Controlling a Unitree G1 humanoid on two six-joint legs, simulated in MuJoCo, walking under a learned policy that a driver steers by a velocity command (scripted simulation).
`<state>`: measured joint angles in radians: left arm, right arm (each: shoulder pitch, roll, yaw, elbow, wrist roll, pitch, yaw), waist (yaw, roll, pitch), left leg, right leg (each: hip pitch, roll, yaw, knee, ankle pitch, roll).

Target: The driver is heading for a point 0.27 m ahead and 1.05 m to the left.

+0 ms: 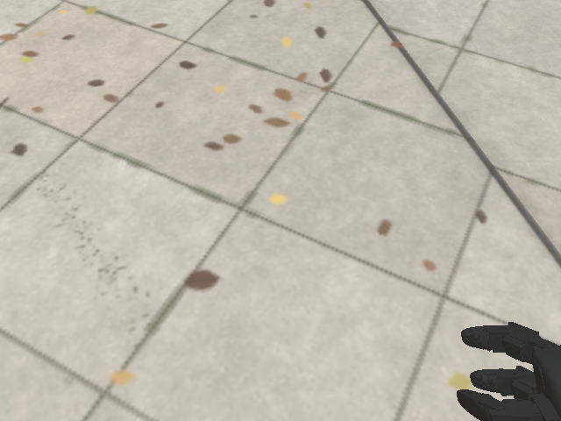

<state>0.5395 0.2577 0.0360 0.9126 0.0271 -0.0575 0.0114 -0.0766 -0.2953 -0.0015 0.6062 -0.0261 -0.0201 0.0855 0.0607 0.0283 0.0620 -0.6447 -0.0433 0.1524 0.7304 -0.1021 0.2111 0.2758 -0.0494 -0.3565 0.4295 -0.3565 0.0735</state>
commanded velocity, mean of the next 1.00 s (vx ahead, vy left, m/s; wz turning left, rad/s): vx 0.24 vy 0.00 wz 0.24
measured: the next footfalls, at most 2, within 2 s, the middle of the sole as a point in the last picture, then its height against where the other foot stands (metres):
left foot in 0.02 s outside the picture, level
right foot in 0.42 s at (331, 368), level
